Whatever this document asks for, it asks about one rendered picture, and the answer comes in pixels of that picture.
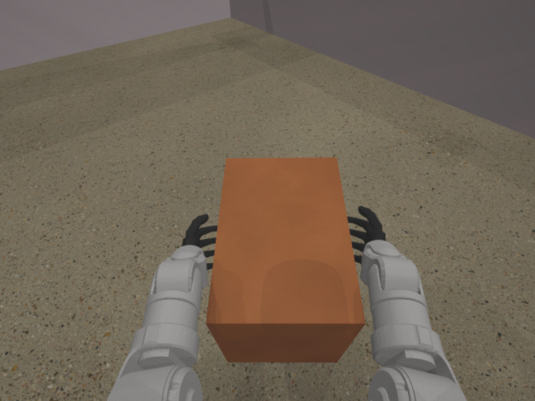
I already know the right robot forearm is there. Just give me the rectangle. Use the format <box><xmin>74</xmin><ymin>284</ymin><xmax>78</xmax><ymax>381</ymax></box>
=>
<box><xmin>360</xmin><ymin>240</ymin><xmax>465</xmax><ymax>396</ymax></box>

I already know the left robot forearm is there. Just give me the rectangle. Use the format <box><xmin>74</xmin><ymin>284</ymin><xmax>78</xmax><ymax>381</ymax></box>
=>
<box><xmin>107</xmin><ymin>245</ymin><xmax>208</xmax><ymax>401</ymax></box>

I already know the right robot upper arm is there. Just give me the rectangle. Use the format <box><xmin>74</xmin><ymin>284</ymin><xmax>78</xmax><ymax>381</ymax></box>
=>
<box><xmin>368</xmin><ymin>365</ymin><xmax>466</xmax><ymax>401</ymax></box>

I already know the robot right hand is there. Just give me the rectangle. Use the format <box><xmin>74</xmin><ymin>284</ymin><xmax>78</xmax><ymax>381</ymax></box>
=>
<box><xmin>347</xmin><ymin>206</ymin><xmax>385</xmax><ymax>264</ymax></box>

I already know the carton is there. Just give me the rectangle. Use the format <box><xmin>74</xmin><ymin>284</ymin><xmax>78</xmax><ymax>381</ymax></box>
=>
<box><xmin>206</xmin><ymin>157</ymin><xmax>365</xmax><ymax>363</ymax></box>

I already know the robot left hand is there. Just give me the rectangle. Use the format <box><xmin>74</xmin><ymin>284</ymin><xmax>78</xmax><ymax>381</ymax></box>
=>
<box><xmin>182</xmin><ymin>214</ymin><xmax>217</xmax><ymax>270</ymax></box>

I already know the left robot upper arm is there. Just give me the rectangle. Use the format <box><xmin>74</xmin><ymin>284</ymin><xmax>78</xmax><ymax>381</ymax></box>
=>
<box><xmin>108</xmin><ymin>364</ymin><xmax>203</xmax><ymax>401</ymax></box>

